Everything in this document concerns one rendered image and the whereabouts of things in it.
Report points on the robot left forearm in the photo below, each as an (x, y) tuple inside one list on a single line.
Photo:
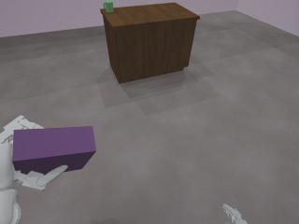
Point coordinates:
[(10, 211)]

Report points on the robot left hand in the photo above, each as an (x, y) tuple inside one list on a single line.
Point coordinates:
[(8, 176)]

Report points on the robot right hand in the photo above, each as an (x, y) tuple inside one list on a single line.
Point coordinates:
[(233, 215)]

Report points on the table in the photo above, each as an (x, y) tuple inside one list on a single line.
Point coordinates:
[(148, 40)]

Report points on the sponge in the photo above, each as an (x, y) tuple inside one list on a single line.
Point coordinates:
[(42, 150)]

